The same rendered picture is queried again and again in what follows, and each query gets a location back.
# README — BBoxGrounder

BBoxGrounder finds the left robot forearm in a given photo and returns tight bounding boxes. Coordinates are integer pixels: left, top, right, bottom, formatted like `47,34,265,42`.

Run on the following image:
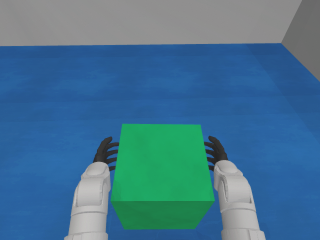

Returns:
64,162,111,240

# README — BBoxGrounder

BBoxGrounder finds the right robot hand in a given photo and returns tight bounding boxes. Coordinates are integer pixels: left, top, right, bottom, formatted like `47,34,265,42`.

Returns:
204,136,228,171

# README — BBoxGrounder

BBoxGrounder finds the left robot hand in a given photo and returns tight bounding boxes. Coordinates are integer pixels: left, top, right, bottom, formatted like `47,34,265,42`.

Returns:
93,136,119,171

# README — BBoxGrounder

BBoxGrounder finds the carton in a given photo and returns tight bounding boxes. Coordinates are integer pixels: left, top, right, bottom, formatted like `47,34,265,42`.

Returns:
110,124,215,230

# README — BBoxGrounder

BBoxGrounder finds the right robot forearm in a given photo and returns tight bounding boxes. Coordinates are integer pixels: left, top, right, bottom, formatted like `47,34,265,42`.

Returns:
213,160,266,240

